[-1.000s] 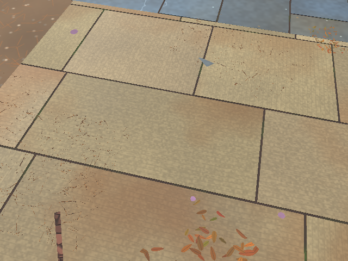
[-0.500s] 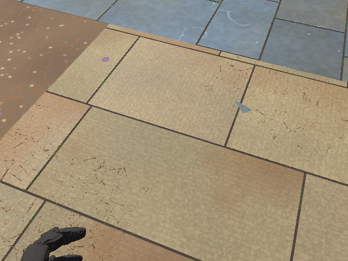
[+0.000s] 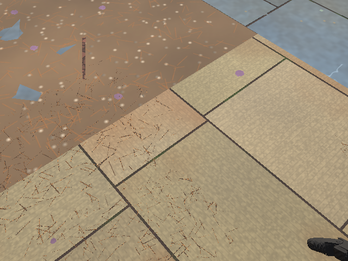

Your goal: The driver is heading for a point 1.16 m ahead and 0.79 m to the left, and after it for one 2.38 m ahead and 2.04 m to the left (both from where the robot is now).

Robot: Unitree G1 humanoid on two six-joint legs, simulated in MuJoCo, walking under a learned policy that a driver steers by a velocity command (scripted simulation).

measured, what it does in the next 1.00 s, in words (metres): steps on the spot, turning left: right foot, then left foot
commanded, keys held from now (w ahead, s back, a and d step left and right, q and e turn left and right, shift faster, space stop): q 0.28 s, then s+q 0.40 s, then q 0.16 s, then w+q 0.16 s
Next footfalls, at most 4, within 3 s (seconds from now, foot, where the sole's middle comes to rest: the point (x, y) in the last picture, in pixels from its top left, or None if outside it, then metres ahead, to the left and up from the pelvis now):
0.52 right None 0.21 -0.12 -0.76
0.96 left None -0.05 0.03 -0.76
1.44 right None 0.31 0.04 -0.76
1.90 left None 0.28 0.45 -0.76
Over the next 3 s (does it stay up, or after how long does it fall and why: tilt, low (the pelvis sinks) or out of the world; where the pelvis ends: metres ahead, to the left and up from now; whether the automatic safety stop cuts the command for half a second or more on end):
stays up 0.72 0.71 0.01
